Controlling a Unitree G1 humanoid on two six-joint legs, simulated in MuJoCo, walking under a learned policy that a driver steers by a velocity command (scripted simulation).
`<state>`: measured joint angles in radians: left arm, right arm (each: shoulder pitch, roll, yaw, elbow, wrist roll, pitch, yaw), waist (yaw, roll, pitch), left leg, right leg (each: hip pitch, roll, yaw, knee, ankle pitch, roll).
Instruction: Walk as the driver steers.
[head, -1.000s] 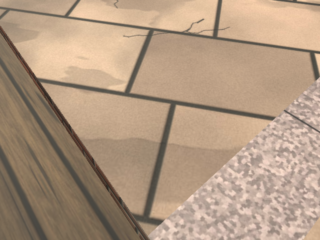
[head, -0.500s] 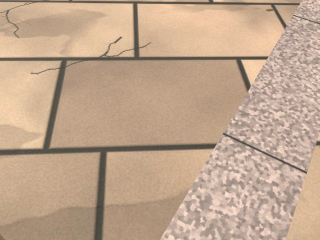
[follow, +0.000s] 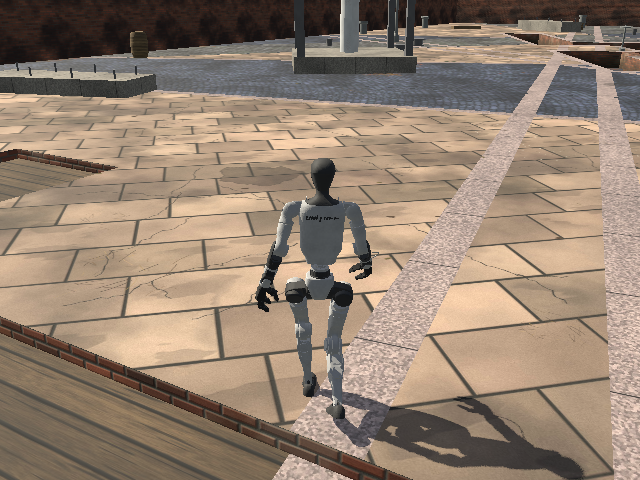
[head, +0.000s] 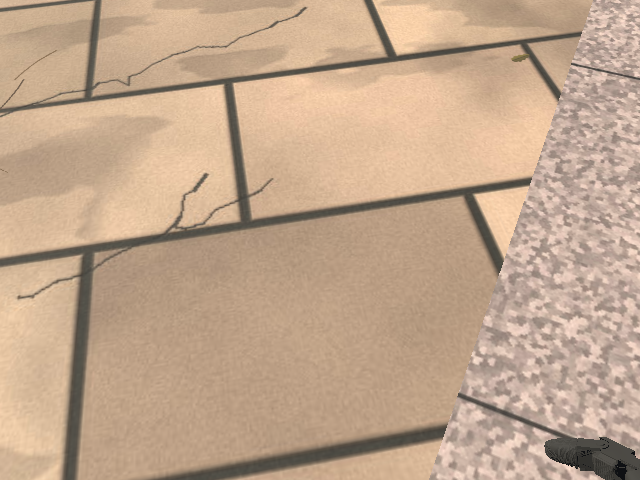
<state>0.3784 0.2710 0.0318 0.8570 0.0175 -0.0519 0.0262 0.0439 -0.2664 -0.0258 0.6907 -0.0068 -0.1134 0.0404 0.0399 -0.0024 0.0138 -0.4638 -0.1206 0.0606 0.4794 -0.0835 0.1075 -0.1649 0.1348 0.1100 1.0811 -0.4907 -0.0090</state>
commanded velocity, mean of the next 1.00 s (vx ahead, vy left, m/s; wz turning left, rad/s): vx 0.08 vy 0.00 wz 0.35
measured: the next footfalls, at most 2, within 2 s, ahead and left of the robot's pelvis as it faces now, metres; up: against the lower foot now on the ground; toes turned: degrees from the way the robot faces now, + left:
right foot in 0.46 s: +0.29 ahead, -0.11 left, +0.00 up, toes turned +26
left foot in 0.84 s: +0.15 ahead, +0.10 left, +0.00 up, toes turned +23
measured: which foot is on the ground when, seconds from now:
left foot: down 0.00-0.44, up 0.46-0.82, down 0.84-1.00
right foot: up 0.00-0.44, down 0.46-1.00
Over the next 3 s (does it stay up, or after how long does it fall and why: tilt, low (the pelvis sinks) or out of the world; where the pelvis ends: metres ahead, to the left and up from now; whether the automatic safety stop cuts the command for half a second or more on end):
stays up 0.95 0.34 0.00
